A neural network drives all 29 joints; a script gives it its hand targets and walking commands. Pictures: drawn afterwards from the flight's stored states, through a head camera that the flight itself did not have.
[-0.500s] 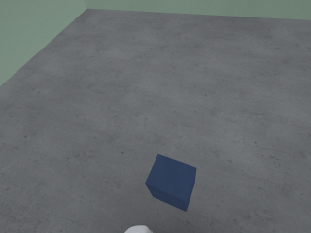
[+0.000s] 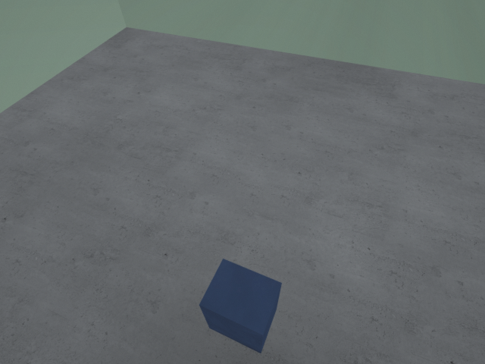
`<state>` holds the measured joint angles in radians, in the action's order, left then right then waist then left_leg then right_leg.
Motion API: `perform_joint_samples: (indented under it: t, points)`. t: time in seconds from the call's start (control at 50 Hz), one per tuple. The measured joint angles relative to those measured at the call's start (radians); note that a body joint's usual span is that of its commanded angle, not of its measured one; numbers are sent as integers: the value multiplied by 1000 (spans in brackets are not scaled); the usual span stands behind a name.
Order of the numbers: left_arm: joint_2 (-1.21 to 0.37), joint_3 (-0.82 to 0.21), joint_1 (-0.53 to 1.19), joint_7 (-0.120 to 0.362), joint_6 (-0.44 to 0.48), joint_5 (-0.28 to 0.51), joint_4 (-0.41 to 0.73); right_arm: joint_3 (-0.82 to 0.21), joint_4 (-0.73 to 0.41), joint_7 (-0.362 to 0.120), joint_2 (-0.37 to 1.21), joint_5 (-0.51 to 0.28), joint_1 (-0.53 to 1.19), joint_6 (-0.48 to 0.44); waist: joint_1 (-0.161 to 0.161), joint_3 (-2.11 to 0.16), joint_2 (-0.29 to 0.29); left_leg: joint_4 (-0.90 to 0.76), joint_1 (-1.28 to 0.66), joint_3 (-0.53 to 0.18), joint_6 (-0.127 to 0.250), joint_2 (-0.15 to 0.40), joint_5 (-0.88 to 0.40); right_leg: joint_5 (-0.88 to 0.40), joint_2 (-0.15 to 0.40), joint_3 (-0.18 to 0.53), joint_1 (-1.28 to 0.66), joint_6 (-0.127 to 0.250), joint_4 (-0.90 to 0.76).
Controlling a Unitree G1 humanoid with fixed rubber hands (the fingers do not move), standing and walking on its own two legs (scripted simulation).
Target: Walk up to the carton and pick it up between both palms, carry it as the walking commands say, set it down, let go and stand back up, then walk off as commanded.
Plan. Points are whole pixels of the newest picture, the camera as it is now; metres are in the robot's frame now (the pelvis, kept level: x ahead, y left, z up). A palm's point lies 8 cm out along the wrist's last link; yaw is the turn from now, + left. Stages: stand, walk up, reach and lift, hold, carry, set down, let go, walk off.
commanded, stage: walk up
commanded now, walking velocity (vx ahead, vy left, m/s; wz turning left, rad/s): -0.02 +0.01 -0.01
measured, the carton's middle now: (242, 307) +0.38 +0.03 -0.63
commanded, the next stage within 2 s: none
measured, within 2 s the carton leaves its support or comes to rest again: neither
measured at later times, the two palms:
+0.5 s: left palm out of the picture -0.01 +0.37 -0.10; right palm out of the picture +0.05 -0.15 -0.16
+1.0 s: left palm (77, 326) +0.22 +0.34 -0.15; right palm out of the picture -0.10 -0.08 -0.14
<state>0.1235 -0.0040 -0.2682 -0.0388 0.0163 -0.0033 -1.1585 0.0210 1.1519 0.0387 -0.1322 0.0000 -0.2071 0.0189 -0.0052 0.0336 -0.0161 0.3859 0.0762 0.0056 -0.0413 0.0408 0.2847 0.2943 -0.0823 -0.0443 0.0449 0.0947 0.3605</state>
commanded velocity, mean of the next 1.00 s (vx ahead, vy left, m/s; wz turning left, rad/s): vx -0.09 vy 0.09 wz -0.30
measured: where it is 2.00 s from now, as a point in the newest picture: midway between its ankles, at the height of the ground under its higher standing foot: outside the picture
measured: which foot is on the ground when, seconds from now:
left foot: down 0.00-0.08, up 0.10-0.54, down 0.56-1.00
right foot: down 0.00-0.56, up 0.58-1.00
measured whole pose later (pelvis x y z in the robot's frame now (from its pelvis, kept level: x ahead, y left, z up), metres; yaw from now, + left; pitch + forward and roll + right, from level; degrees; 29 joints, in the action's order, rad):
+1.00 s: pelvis +0.01 +0.16 -0.01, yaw -23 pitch +0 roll +0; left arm 0.26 0.06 -0.07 0.04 -0.09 -0.01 -0.91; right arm 0.05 0.98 0.03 -0.21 0.03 -0.27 0.03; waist -0.05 0.14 0.03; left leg 0.53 0.36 0.10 -0.05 0.14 0.17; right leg 0.51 0.00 0.03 0.30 -0.05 0.78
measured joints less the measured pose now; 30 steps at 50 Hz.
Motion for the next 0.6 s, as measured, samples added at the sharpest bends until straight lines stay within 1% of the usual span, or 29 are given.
perform_joint_samples:
  t: [0.04,0.08,0.1,0.14,0.16,0.18,0.22,0.26,0.3,0.42,0.5,0.54,0.56,0.58,0.6]
  points:
    - [-8,1,-8,-3,6,2,-2,0,3,0,-2,3,-5,-5,-3,7,-6,7,2,-1,0,2,5,2,-2,-1,-2,0,0]
    - [-15,5,-15,-8,8,2,-4,3,7,1,-3,5,-14,-2,1,8,-10,26,10,0,-1,7,16,4,-6,-1,-2,1,1]
    - [-18,13,-22,-9,8,-4,-1,6,5,-2,-6,14,-18,3,8,6,-11,76,30,9,-2,8,43,9,-8,3,6,2,12]
    - [-28,22,-57,-23,11,-16,19,13,-12,-9,-28,29,-7,43,44,12,-19,316,106,4,-12,-19,137,14,-8,49,24,-3,39]
    - [-34,22,-83,-33,11,-16,28,16,-23,-11,-43,36,9,60,56,22,-23,430,142,2,-13,-38,153,12,-7,83,29,-9,48]
    - [-39,24,-109,-40,8,-13,33,20,-37,-12,-57,42,23,70,60,30,-29,518,177,6,-15,-51,156,10,-5,115,32,-15,54]
    - [-39,30,-151,-47,-10,-10,29,29,-79,-15,-78,45,33,79,52,36,-38,644,253,9,-22,-61,146,4,5,157,35,-25,51]
    - [-25,41,-175,-46,-31,-11,32,33,-113,-20,-91,47,34,79,48,43,-36,712,321,12,-24,-58,116,1,24,187,39,-36,48]
    - [-6,48,-189,-45,-33,-15,48,30,-141,-25,-103,47,37,81,51,58,-33,704,364,10,-19,-42,86,-2,47,213,38,-53,43]
    - [33,65,-185,-43,-26,-38,92,37,-181,-25,-130,31,64,79,70,102,-50,559,428,-32,-13,-1,30,15,100,265,60,-112,70]
    - [42,69,-160,-30,-36,-44,126,34,-207,-31,-144,11,75,75,86,114,-45,434,397,-34,-16,-11,22,58,142,300,93,-165,124]
    - [56,71,-145,-16,-49,-40,146,20,-221,-33,-146,-1,67,59,82,97,-32,300,343,-20,-10,-13,-31,94,154,313,129,-192,178]
    - [64,71,-141,-11,-54,-36,158,13,-233,-33,-148,-5,54,46,74,78,-32,215,307,-15,-1,-3,-68,125,147,312,157,-198,224]
    - [80,71,-125,-7,-59,-31,164,13,-233,-28,-140,-4,46,31,58,65,-17,198,308,-14,-6,-7,-40,172,148,309,191,-191,289]
    - [104,75,-88,-6,-67,-24,170,12,-230,-22,-118,-4,47,22,52,70,18,234,331,-9,-4,-23,-24,229,146,308,232,-180,382]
